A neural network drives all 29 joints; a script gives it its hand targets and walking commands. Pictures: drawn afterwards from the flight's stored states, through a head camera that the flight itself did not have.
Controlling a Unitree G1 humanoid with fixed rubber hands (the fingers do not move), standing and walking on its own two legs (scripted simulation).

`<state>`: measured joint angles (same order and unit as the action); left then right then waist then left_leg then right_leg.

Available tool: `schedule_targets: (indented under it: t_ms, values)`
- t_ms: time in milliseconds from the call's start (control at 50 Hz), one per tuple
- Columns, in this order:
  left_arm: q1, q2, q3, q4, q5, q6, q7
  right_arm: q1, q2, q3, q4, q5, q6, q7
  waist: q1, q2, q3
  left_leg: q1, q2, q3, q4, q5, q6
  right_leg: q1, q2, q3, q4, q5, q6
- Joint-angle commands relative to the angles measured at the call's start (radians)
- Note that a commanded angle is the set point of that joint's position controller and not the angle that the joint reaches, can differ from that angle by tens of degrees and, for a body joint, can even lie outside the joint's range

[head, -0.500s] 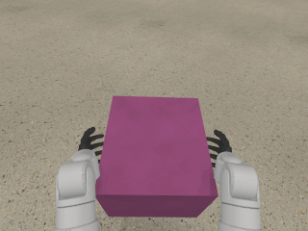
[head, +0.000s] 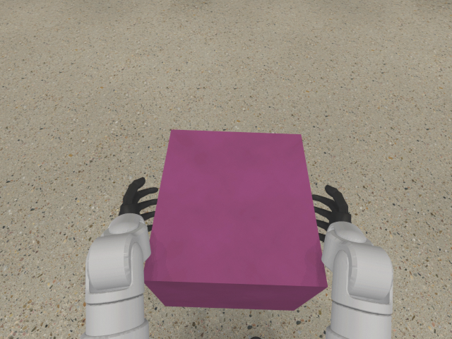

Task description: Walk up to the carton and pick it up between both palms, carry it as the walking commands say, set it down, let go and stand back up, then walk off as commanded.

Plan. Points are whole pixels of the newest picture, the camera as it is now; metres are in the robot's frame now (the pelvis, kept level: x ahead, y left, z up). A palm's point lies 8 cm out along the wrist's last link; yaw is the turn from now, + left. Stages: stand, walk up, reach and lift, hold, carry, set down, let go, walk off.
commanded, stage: carry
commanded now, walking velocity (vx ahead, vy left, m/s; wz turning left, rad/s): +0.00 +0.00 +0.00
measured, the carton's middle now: (232, 220) +0.34 +0.00 -0.03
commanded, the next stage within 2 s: none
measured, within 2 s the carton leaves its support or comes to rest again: neither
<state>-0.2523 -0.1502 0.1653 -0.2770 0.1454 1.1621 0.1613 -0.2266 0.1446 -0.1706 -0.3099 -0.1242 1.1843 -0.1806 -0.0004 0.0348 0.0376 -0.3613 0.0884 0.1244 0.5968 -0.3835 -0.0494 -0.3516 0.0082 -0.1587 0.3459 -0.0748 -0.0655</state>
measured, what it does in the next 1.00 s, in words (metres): steps on the spot: left foot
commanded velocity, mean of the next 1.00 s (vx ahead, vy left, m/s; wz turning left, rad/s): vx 0.00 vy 0.00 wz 0.00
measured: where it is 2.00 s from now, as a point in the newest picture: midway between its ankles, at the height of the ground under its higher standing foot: outside the picture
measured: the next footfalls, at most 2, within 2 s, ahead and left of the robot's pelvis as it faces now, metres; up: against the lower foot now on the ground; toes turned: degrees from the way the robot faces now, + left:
left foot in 0.02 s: +0.06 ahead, +0.13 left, +0.00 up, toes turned +10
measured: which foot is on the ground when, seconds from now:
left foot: up 0.00-0.00, down 0.02-1.00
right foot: down 0.00-1.00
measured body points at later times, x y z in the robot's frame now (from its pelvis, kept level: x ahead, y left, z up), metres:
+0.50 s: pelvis +0.07 +0.04 +0.00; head +0.05 +0.04 +0.45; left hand +0.36 +0.20 +0.07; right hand +0.36 -0.13 +0.07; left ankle +0.02 +0.12 -0.74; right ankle +0.06 -0.09 -0.74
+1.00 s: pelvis +0.04 +0.03 +0.00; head +0.02 +0.03 +0.45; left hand +0.33 +0.20 +0.08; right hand +0.33 -0.13 +0.08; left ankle +0.02 +0.12 -0.74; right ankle +0.06 -0.09 -0.74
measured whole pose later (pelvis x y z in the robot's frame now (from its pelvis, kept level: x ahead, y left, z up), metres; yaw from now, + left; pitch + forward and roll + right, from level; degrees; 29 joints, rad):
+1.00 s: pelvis +0.04 +0.03 +0.00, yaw +2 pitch +3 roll -1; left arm -0.24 -0.15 0.18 -0.17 0.14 1.18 0.18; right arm -0.23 0.14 -0.18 -0.19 -0.15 1.20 -0.17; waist -0.01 0.01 -0.14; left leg -0.27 0.03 0.14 0.49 -0.28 0.03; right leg -0.31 -0.06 -0.16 0.46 -0.21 0.00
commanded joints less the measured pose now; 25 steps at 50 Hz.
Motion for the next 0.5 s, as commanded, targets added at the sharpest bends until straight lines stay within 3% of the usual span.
schedule_targets:
  t_ms: [0,20,40,60,100,140,200,320,480]
  values:
    - [-0.453,-0.936,-0.750,-0.092,-0.452,-0.011,-0.359,-0.536,0.925,0.789,-0.115,0.455,-0.015,0.386,-0.006,-0.150,-0.577,0.252,0.016,0.023,-0.216,0.301,0.007,0.299,-0.226,0.087,0.012,0.318,-0.029]
    - [-0.450,-0.930,-0.747,-0.086,-0.449,-0.009,-0.358,-0.539,0.916,0.782,-0.111,0.452,-0.012,0.389,-0.007,-0.117,-0.567,0.321,0.062,-0.005,-0.233,0.380,0.014,0.218,-0.199,0.078,0.030,0.152,0.003]
    - [-0.455,-0.931,-0.753,-0.086,-0.453,-0.003,-0.360,-0.515,0.906,0.761,-0.081,0.438,-0.011,0.391,-0.002,-0.040,-0.526,0.306,0.117,-0.061,-0.216,0.410,0.032,0.168,-0.174,0.072,0.039,0.069,0.031]
    - [-0.463,-0.921,-0.760,-0.088,-0.453,0.006,-0.361,-0.501,0.901,0.755,-0.056,0.428,-0.006,0.392,0.000,0.009,-0.495,0.287,0.139,-0.074,-0.211,0.428,0.047,0.169,-0.167,0.091,0.034,0.064,0.040]
    - [-0.468,-0.909,-0.762,-0.067,-0.451,0.016,-0.361,-0.484,0.897,0.747,-0.024,0.419,0.003,0.397,-0.006,0.017,-0.479,0.278,0.137,-0.060,-0.199,0.534,0.041,0.186,-0.170,0.100,0.063,0.165,0.041]
    - [-0.464,-0.911,-0.763,-0.039,-0.453,0.027,-0.362,-0.475,0.892,0.739,-0.001,0.417,0.008,0.400,-0.010,0.029,-0.495,0.288,0.129,-0.054,-0.160,0.723,0.035,0.198,-0.169,0.099,0.109,0.302,0.046]
    - [-0.461,-0.912,-0.745,0.018,-0.448,0.038,-0.367,-0.479,0.888,0.725,0.043,0.412,0.013,0.403,-0.012,0.034,-0.496,0.294,0.125,-0.054,-0.130,0.854,0.031,0.196,-0.159,0.093,0.131,0.341,0.054]
    - [-0.517,-0.928,-0.724,0.081,-0.452,0.037,-0.376,-0.546,0.899,0.716,0.076,0.418,0.010,0.403,-0.017,0.017,-0.467,0.257,0.122,-0.060,-0.129,0.831,0.028,0.210,-0.162,0.084,0.138,0.324,0.058]
    - [-0.555,-0.945,-0.708,0.080,-0.461,0.025,-0.376,-0.593,0.921,0.713,0.063,0.433,0.002,0.397,-0.018,-0.002,-0.470,0.237,0.102,-0.074,-0.146,0.681,0.049,0.217,-0.165,0.081,0.126,0.253,0.051]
